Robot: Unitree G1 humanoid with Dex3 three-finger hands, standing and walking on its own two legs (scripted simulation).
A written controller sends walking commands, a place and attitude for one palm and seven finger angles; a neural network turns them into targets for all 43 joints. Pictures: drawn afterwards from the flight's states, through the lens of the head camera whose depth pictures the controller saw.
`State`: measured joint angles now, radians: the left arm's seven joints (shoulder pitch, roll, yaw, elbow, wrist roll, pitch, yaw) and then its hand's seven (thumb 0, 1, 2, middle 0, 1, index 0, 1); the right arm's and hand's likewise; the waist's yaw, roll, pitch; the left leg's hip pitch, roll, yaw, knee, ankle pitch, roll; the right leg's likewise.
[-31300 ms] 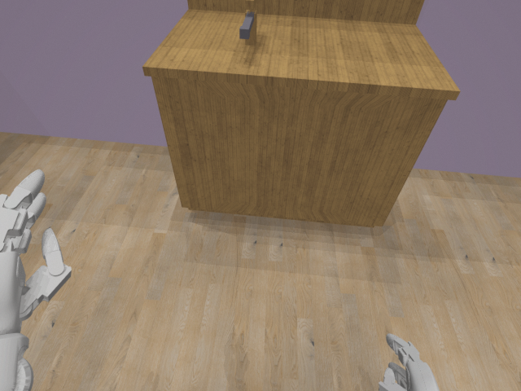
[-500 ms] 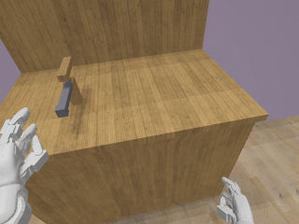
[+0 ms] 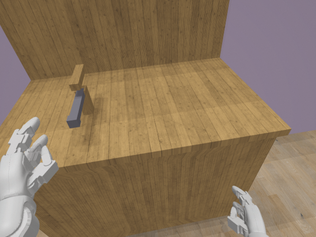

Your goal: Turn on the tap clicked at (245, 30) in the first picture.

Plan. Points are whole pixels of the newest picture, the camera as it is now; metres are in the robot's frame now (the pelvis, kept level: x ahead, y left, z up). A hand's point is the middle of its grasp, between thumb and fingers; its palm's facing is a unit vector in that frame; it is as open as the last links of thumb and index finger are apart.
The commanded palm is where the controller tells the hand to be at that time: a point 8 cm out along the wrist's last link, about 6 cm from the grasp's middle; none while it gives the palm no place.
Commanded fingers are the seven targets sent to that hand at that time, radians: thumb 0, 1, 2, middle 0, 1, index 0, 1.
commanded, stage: turn the palm inward beside the body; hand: left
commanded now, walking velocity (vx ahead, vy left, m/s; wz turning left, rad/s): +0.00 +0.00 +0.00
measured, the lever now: (73, 121) +0.36 +0.30 +0.13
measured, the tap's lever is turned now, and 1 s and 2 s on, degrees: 0 0 0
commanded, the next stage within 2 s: reach beside the lever's end, fingers flat in 0.30 s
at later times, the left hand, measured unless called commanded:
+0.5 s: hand (63, 169) +0.18 +0.21 +0.18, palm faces +0.51 -0.85 -0.13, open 7.4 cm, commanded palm +0.13 +0.26 +0.19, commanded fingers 0.00 0.90 0.90 -0.20 -0.30 -0.20 -0.30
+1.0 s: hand (63, 152) +0.23 +0.25 +0.16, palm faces +0.55 -0.83 -0.12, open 7.4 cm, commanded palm +0.18 +0.29 +0.17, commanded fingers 0.00 0.90 0.90 -0.19 -0.27 -0.19 -0.27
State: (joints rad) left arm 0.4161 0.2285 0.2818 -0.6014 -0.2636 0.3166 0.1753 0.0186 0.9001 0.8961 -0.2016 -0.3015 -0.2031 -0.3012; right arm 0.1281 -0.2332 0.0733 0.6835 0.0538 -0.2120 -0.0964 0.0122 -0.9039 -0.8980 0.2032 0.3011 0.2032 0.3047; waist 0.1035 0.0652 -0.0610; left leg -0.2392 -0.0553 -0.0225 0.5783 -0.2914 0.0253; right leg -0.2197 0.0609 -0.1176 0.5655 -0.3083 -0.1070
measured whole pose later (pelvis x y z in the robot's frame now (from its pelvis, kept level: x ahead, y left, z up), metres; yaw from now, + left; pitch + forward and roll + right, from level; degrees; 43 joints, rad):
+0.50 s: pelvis -0.01 -0.03 +0.00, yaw +0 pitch -4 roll +1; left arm 0.42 0.24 0.28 -0.59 -0.27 0.32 0.21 0.02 0.90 0.90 -0.20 -0.30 -0.20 -0.30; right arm 0.12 -0.24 0.06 0.71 0.06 -0.21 -0.10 0.01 -0.90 -0.90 0.20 0.30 0.20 0.30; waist 0.09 0.09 -0.06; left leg -0.25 -0.02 -0.04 0.61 -0.29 -0.01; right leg -0.22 0.10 -0.14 0.55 -0.29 -0.12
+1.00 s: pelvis +0.01 -0.03 +0.00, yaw +0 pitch -1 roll +2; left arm 0.26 0.26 0.39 -0.34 -0.28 0.27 0.15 0.02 0.90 0.90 -0.20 -0.29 -0.20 -0.29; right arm 0.15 -0.26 0.04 0.71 0.07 -0.22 -0.12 0.01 -0.91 -0.90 0.20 0.30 0.20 0.30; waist 0.08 0.07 -0.06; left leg -0.28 -0.03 -0.03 0.59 -0.30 -0.01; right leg -0.26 0.09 -0.12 0.58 -0.32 -0.13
